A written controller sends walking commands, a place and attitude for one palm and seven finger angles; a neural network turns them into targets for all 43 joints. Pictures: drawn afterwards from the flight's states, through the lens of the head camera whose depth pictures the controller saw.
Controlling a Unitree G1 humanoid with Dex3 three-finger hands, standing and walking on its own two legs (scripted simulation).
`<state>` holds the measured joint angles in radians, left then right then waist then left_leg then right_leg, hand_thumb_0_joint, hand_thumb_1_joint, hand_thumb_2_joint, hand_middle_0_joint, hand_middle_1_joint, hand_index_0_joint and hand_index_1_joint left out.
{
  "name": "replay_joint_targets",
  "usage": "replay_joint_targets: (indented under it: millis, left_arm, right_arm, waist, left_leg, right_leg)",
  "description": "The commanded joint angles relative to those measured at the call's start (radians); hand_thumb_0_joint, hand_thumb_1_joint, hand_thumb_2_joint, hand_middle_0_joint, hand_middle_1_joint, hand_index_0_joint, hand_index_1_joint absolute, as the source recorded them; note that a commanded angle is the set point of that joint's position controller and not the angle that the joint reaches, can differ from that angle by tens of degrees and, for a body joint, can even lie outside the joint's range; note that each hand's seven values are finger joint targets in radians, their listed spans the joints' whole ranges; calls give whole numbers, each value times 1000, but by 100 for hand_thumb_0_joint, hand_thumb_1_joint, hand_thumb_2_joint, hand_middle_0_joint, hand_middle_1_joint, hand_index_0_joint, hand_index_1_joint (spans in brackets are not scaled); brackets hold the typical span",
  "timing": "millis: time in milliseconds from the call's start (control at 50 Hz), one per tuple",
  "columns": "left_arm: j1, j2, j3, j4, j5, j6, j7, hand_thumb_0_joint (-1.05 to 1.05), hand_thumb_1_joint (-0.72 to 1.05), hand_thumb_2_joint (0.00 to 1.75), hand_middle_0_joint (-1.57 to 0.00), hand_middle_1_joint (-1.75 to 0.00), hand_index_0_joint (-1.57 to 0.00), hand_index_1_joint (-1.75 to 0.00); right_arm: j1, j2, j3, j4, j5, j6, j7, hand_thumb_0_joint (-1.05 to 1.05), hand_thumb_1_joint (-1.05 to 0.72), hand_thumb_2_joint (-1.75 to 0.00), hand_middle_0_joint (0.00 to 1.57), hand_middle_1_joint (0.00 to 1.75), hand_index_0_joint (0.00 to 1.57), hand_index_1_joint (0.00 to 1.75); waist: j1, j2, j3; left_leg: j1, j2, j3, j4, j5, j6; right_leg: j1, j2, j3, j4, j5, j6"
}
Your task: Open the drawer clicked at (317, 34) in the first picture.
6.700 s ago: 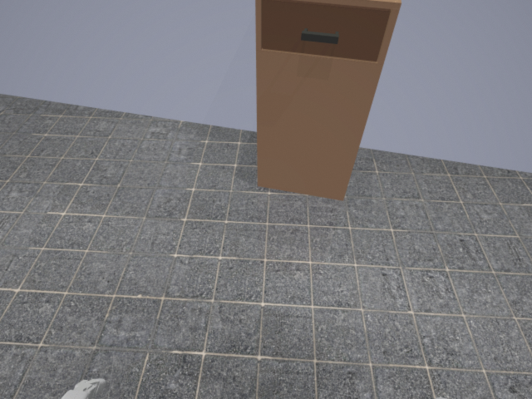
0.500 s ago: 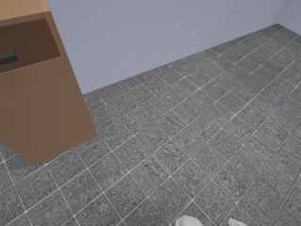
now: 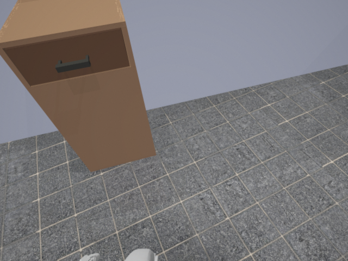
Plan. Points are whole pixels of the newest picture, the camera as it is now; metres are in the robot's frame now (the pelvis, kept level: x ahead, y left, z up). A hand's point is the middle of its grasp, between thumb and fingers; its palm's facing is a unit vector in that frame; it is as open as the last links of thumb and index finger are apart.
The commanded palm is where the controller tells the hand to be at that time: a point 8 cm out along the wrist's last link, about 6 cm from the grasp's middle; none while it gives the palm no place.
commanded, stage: turn to face it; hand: left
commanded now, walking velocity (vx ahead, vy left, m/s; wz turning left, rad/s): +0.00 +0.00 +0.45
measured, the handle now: (73, 62) +0.77 +0.41 +0.04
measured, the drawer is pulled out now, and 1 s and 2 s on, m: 0.00 0.00 0.00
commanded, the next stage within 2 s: take the last steps up to it in 0.42 s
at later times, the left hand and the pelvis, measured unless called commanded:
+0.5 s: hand out of the picture +0.00 +0.28 -0.17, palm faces +0.24 -0.94 -0.24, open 7.4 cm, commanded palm none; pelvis -0.01 +0.06 +0.00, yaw +10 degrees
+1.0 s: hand out of the picture -0.09 +0.18 -0.17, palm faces +0.35 -0.92 -0.16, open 7.4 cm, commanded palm none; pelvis +0.03 +0.05 +0.00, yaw +15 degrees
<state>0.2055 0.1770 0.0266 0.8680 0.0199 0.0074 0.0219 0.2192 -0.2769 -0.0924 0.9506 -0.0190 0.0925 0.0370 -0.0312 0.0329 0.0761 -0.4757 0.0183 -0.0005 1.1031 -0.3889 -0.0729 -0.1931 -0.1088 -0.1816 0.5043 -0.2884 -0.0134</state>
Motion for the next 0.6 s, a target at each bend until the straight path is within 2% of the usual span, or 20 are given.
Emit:
replay_joint_targets:
  millis: [0, 60, 80, 100, 120, 140, 160, 180, 200, 220, 240, 260, 280, 320, 380, 460, 500, 520, 580]
  left_arm:
    - [72, 235, 64, -34, 9, -14, 13, 0, 90, 90, -20, -30, -20, -30]
    - [88, 259, 72, -14, 12, -9, 11, 0, 90, 90, -20, -30, -20, -30]
    - [88, 259, 73, -3, 13, -6, 10, 0, 90, 90, -20, -30, -20, -30]
    - [81, 265, 77, 1, 12, -4, 11, 0, 90, 90, -20, -30, -20, -30]
    - [64, 263, 78, 3, 8, -2, 10, 0, 90, 90, -20, -30, -20, -30]
    - [64, 251, 78, 5, -2, 3, 7, 0, 90, 90, -20, -30, -20, -30]
    - [89, 204, 71, -10, -10, 9, 1, 0, 90, 90, -20, -30, -20, -30]
    - [52, 140, 44, -44, -7, 12, -3, 0, 90, 90, -20, -30, -20, -30]
    - [2, 158, 42, -47, 0, 25, 7, 0, 90, 90, -20, -30, -20, -30]
    - [-31, 146, 47, -31, -4, 29, 9, 0, 90, 90, -20, -30, -20, -30]
    - [-30, 158, 50, -14, -7, 29, 3, 0, 90, 90, -20, -30, -20, -30]
    - [2, 156, 50, 11, -6, 28, -3, 0, 90, 90, -20, -30, -20, -30]
    - [29, 154, 51, 28, -3, 24, -8, 0, 90, 90, -20, -30, -20, -30]
    - [43, 147, 47, 41, -5, 24, -7, 0, 90, 90, -20, -30, -20, -30]
    - [32, 145, 43, 41, -6, 27, -2, 0, 90, 90, -20, -30, -20, -30]
    - [-3, 124, 38, 26, -7, 30, 1, 0, 90, 90, -20, -30, -20, -30]
    - [-7, 111, 34, 24, -9, 26, 3, 0, 90, 90, -20, -30, -20, -30]
    - [-1, 98, 30, 33, -10, 21, 3, 0, 90, 90, -20, -30, -20, -30]
    - [56, 85, 22, 65, -1, 5, -7, 0, 90, 90, -20, -30, -20, -30]
  right_arm:
    - [-123, -35, 5, -101, 3, -34, -4, 0, -90, -90, 20, 30, 20, 30]
    - [-126, -28, 16, -104, 9, -45, -8, 0, -90, -90, 20, 30, 20, 30]
    - [-124, -27, 19, -102, 11, -49, -10, 0, -90, -90, 20, 30, 20, 30]
    - [-99, -28, 20, -97, 11, -53, -13, 0, -90, -90, 20, 30, 20, 30]
    - [-60, -36, 20, -89, 9, -60, -15, 0, -90, -90, 20, 30, 20, 30]
    - [-20, -63, 14, -75, 6, -68, -15, 0, -90, -90, 20, 30, 20, 30]
    - [17, -159, -7, -75, -1, -80, -18, 0, -90, -90, 20, 30, 20, 30]
    - [72, -245, -23, -69, 3, -76, -23, 0, -90, -90, 20, 30, 20, 30]
    - [104, -231, -21, -46, 2, -75, -34, 0, -90, -90, 20, 30, 20, 30]
    - [68, -210, -16, -47, -3, -77, -47, 0, -90, -90, 20, 30, 20, 30]
    - [9, -172, -3, -58, -4, -77, -53, 0, -90, -90, 20, 30, 20, 30]
    - [-47, -143, 9, -70, -3, -80, -54, 0, -90, -90, 20, 30, 20, 30]
    - [-59, -125, 15, -76, -1, -87, -55, 0, -90, -90, 20, 30, 20, 30]
    - [-41, -119, 17, -65, 3, -93, -57, 0, -90, -90, 20, 30, 20, 30]
    - [-14, -112, 17, -52, 4, -92, -58, 0, -90, -90, 20, 30, 20, 30]
    - [-3, -107, 11, -39, -1, -84, -56, 0, -90, -90, 20, 30, 20, 30]
    - [-8, -102, 11, -35, -5, -82, -56, 0, -90, -90, 20, 30, 20, 30]
    - [-4, -97, 13, -28, -7, -83, -55, 0, -90, -90, 20, 30, 20, 30]
    - [6, -81, 13, -5, -8, -86, -52, 0, -90, -90, 20, 30, 20, 30]
  waist:
    - [70, -223, -72]
    - [79, -268, -99]
    - [80, -263, -106]
    - [64, -260, -117]
    - [39, -235, -133]
    - [14, -174, -152]
    - [-5, 64, -200]
    - [-32, 272, -198]
    - [-53, 200, -194]
    - [-41, 215, -141]
    - [-19, 184, -92]
    - [15, 136, -80]
    - [25, 109, -94]
    - [24, 89, -120]
    - [18, 79, -123]
    - [7, 86, -96]
    - [10, 88, -91]
    - [9, 96, -96]
    - [27, 93, -88]
  left_leg:
    - [-33, 13, 47, -157, -55, -8]
    - [47, 3, 85, -300, -68, 11]
    - [84, -3, 96, -347, -65, 17]
    - [127, -5, 107, -420, -30, 22]
    - [194, -7, 112, -533, 59, 30]
    - [324, 6, 101, -677, 200, 43]
    - [507, 187, -125, -740, 420, 116]
    - [551, 394, -337, -747, 779, 229]
    - [476, 401, -319, -744, 740, 276]
    - [420, 356, -304, -754, 695, 273]
    - [364, 315, -261, -761, 656, 267]
    - [349, 272, -202, -761, 653, 248]
    - [363, 243, -163, -753, 692, 233]
    - [402, 224, -135, -747, 764, 229]
    - [429, 232, -162, -757, 760, 243]
    - [389, 232, -196, -774, 623, 254]
    - [357, 235, -224, -775, 588, 258]
    - [332, 232, -242, -783, 515, 255]
    - [242, 207, -280, -816, 118, 236]
  right_leg:
    - [121, -244, 136, -148, 429, -113]
    - [131, -258, 115, -101, 511, -116]
    - [124, -261, 114, -84, 518, -111]
    - [111, -261, 99, -54, 516, -96]
    - [97, -245, 66, -1, 489, -66]
    - [21, -220, 33, 90, 420, -19]
    - [-180, -128, -10, 282, 154, 49]
    - [-363, -33, 22, 462, -367, 95]
    - [-347, -27, 116, 558, -376, 83]
    - [-373, -24, 150, 612, -323, 82]
    - [-366, -30, 167, 633, -251, 83]
    - [-347, -27, 164, 637, -186, 86]
    - [-331, -20, 154, 628, -155, 89]
    - [-309, -7, 150, 590, -131, 98]
    - [-303, 2, 156, 538, -128, 104]
    - [-261, 20, 151, 426, -151, 99]
    - [-207, 31, 149, 339, -162, 92]
    - [-164, 41, 146, 298, -159, 85]
    - [-40, 73, 120, 136, -119, 65]
